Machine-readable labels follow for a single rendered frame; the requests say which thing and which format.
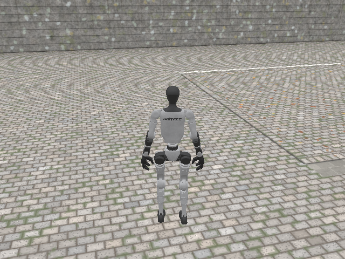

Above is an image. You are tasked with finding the robot left shin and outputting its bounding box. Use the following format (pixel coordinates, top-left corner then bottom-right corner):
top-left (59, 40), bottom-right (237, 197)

top-left (157, 180), bottom-right (164, 215)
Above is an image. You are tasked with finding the robot left forearm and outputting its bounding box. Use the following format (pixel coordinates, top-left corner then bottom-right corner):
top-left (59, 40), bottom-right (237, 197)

top-left (142, 131), bottom-right (153, 156)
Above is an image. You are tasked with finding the robot right upper arm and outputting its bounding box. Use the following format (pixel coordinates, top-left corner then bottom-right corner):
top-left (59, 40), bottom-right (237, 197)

top-left (184, 110), bottom-right (198, 140)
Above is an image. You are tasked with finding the right robot hand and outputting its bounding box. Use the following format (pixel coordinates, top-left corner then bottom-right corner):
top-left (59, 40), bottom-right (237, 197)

top-left (192, 156), bottom-right (204, 170)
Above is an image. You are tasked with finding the robot right forearm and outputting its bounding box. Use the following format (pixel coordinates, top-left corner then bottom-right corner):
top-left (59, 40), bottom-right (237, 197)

top-left (192, 132), bottom-right (203, 157)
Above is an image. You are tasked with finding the robot left upper arm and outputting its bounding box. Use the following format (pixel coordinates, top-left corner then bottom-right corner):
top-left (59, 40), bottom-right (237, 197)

top-left (147, 109), bottom-right (161, 139)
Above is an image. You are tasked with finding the left robot hand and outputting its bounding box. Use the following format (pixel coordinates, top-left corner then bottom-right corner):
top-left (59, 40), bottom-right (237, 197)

top-left (141, 156), bottom-right (154, 170)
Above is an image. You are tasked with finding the robot torso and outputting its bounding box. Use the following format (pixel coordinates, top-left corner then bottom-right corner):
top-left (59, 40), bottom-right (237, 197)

top-left (160, 107), bottom-right (185, 162)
